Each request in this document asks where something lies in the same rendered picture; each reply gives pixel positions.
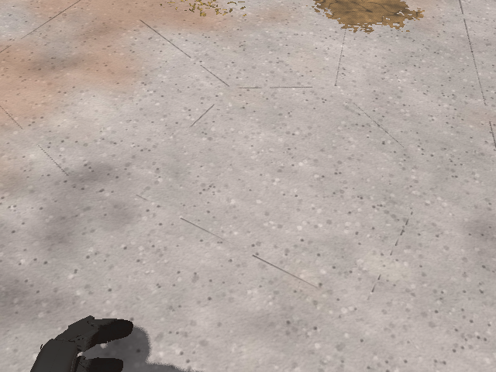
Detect left robot hand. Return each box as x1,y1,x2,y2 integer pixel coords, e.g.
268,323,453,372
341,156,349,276
30,315,133,372

